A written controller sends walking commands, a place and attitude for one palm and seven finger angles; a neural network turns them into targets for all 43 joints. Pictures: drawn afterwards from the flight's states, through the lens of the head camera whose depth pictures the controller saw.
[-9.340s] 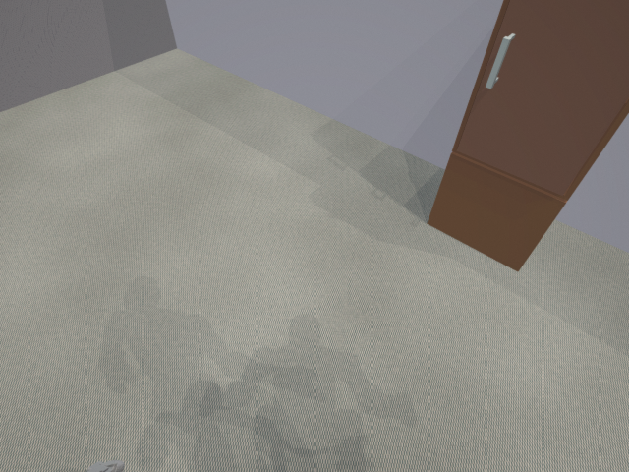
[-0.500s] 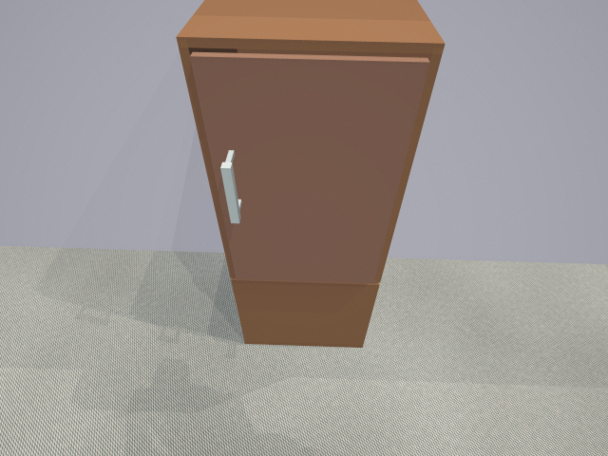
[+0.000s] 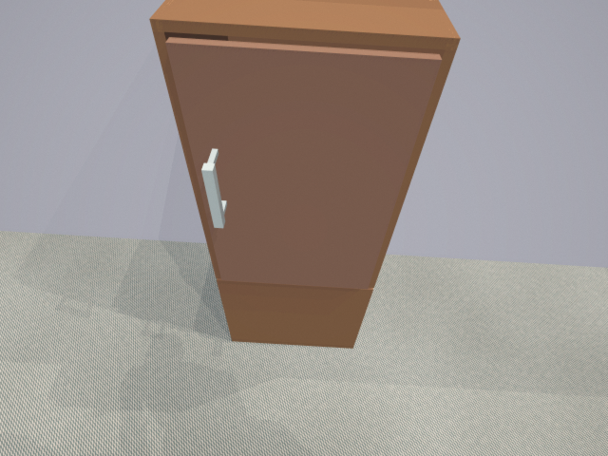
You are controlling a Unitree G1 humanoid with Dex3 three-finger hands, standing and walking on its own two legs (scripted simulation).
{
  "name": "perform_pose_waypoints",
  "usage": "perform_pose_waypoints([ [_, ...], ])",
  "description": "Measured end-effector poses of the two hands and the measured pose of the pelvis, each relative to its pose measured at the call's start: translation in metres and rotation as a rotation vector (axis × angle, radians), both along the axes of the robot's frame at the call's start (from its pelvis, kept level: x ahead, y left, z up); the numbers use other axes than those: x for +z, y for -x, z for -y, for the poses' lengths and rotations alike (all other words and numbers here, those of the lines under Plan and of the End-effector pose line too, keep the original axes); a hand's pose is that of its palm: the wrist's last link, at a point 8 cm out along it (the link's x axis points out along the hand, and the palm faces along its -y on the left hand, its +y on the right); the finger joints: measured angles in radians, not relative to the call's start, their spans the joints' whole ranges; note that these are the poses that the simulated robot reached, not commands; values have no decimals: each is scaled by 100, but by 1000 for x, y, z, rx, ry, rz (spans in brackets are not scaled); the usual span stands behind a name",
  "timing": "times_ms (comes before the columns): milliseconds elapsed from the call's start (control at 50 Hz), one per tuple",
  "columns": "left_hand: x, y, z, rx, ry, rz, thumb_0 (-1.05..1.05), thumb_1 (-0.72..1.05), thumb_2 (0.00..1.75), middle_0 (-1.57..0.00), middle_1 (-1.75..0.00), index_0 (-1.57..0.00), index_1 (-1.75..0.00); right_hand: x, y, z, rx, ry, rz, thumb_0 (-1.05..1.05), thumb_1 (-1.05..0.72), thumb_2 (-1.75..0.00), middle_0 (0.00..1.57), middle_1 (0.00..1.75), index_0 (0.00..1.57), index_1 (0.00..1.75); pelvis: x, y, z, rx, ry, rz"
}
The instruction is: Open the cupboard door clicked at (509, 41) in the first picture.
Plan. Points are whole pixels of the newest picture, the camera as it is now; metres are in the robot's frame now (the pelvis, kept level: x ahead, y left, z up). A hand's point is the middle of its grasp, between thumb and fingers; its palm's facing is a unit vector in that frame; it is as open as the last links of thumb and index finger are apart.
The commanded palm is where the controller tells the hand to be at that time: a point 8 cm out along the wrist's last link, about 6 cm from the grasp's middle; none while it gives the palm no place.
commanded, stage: come to a stop and stand still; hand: left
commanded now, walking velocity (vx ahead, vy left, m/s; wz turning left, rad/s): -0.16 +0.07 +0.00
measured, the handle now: (216, 190) +0.54 +0.19 +0.01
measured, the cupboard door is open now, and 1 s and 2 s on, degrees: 0 0 0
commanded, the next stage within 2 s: look again from close up in 1.30 s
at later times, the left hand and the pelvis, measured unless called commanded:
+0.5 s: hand out of the picture +0.06 +0.20 -0.16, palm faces +0.02 -0.96 -0.28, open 7.4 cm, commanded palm none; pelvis -0.02 -0.01 +0.00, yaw +0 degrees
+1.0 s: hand out of the picture -0.09 +0.21 -0.17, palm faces +0.02 -0.98 -0.22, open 7.4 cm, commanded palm none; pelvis -0.09 +0.02 +0.01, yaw +0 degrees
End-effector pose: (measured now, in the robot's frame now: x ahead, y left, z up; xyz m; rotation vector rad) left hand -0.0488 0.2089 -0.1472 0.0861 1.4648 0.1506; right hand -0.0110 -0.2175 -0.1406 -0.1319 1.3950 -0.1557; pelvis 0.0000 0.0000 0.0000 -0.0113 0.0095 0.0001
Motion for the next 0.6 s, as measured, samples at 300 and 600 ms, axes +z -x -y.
perform_pose_waypoints([
  [300, 13, -80, -23, -42, -86, 123, 1, 92, 89, -20, -30, -20, -30, 7, -50, 10, -22, 45, 87, 1, -92, -90, 20, 30, 20, 30, 7, -9, -1, -21, -10, -7],
  [600, 18, -89, -33, -98, -103, 342, 1, 91, 90, -20, -30, -20, -30, 17, -51, 22, 27, 68, 275, 0, -91, -90, 20, 30, 20, 30, -3, 36, -2, -4, -12, 45],
])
